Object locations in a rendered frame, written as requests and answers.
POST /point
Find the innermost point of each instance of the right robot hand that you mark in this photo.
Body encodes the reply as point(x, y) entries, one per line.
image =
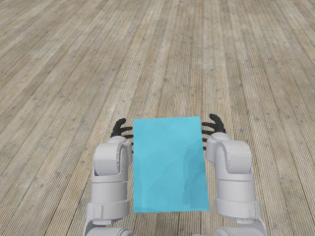
point(218, 127)

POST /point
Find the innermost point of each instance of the right robot forearm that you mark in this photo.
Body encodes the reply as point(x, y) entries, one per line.
point(236, 196)

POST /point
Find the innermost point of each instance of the carton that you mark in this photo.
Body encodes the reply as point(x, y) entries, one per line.
point(169, 172)

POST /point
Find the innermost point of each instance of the left robot hand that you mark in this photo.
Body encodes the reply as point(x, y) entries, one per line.
point(116, 131)

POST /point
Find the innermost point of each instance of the left robot forearm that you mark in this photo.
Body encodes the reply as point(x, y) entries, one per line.
point(109, 202)

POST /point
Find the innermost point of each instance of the right robot upper arm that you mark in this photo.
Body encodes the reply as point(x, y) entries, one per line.
point(240, 230)

